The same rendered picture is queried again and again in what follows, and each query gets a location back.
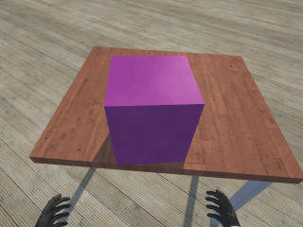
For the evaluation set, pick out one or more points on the robot left hand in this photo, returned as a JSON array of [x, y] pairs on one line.
[[48, 217]]

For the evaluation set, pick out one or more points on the table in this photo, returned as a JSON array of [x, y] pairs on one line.
[[236, 137]]

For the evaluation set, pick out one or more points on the carton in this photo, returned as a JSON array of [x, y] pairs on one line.
[[153, 106]]

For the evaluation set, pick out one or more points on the robot right hand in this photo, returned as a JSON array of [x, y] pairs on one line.
[[228, 216]]

